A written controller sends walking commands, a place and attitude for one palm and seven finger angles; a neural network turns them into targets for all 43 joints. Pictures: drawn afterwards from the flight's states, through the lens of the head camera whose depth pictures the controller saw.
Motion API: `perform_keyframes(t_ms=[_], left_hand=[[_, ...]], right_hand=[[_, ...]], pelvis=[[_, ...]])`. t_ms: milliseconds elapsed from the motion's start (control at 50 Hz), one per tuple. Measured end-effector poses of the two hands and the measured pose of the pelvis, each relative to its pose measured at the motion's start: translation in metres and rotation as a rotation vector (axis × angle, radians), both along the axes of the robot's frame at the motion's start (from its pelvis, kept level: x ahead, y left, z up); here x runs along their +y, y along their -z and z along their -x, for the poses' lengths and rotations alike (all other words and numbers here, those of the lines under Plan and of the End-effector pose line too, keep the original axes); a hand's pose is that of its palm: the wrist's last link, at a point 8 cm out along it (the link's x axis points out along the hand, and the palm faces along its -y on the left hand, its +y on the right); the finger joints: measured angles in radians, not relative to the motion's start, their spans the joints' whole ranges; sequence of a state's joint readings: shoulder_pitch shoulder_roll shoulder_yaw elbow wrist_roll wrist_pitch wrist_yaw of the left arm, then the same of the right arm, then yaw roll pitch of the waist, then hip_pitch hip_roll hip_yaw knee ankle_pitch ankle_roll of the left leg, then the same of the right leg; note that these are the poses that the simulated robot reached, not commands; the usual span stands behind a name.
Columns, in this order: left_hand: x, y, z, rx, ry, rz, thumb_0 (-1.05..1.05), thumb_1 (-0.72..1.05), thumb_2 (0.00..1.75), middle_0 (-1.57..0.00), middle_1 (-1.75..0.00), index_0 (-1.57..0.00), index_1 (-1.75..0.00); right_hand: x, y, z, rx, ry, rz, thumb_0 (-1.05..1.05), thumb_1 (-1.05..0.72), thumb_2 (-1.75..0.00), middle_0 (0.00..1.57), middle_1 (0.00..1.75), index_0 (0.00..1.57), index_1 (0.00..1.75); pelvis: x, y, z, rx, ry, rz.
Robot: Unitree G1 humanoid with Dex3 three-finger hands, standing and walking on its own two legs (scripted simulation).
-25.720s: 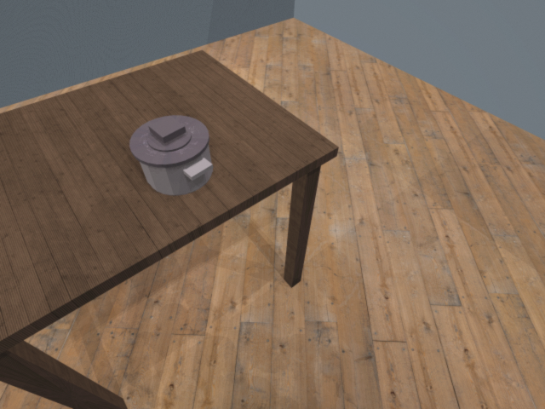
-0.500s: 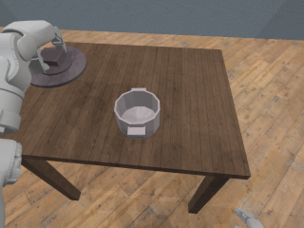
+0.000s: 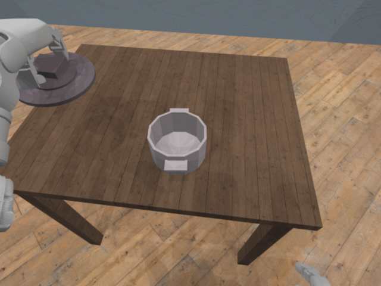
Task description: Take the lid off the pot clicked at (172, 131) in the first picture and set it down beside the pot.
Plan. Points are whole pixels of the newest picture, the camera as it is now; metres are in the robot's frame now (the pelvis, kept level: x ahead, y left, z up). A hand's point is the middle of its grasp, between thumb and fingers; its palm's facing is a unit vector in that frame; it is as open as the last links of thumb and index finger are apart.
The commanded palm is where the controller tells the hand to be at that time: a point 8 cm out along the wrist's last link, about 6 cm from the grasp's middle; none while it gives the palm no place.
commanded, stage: lower the lid onto the table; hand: left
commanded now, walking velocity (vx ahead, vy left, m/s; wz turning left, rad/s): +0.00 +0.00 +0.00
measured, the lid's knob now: (48, 66) +0.48 +0.29 +0.20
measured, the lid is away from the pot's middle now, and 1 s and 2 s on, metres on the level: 0.24 0.23 0.23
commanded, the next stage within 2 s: none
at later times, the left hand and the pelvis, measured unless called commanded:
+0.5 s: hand (37, 85) +0.43 +0.30 +0.19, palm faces -0.29 -0.04 -0.96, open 8.6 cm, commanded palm +0.43 +0.29 +0.26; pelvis +0.00 +0.00 +0.00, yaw +0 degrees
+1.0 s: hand (52, 100) +0.43 +0.29 +0.16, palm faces -0.34 -0.04 -0.94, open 8.6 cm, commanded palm +0.43 +0.28 +0.23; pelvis -0.01 +0.01 +0.00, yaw -1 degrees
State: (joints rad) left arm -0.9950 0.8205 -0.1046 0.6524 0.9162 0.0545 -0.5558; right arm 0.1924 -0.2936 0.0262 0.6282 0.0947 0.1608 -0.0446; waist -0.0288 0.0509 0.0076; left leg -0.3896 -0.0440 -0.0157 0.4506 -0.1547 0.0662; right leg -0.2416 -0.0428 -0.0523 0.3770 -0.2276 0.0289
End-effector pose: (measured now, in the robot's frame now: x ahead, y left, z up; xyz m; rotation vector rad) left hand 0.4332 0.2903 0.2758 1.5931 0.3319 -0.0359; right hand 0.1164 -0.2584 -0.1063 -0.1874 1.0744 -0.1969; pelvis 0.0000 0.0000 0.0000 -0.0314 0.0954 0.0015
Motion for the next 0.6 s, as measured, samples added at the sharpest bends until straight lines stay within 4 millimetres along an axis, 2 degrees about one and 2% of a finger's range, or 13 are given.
perform_keyframes(t_ms=[220,400,600], left_hand=[[-0.003,0.003,-0.004,0.002,-0.004,0.04,0.1,0.14,1.08,-0.91,-0.93,-0.58,-0.7],[0.004,0.024,0.001,0.05,-0.013,0.051,0.1,0.15,1.08,-0.91,-0.93,-0.58,-0.7],[0.011,0.036,0.008,0.07,-0.002,0.053,0.1,0.15,1.08,-0.91,-0.93,-0.58,-0.7]], right_hand=[[0.003,-0.001,-0.004,-0.026,0.007,-0.016,0.0,-0.9,-0.9,0.2,0.29,0.2,0.3],[0.002,-0.002,0.005,-0.013,0.018,-0.01,0.0,-0.9,-0.9,0.2,0.29,0.2,0.3],[-0.004,-0.002,0.016,0.017,0.028,0.017,0.0,-0.9,-0.9,0.2,0.29,0.2,0.3]], pelvis=[[0.002,0.0,0.0,0.001,0.006,0.0],[0.001,0.001,0.004,-0.004,0.012,0.001],[0.001,0.001,0.005,-0.009,0.005,0.005]])
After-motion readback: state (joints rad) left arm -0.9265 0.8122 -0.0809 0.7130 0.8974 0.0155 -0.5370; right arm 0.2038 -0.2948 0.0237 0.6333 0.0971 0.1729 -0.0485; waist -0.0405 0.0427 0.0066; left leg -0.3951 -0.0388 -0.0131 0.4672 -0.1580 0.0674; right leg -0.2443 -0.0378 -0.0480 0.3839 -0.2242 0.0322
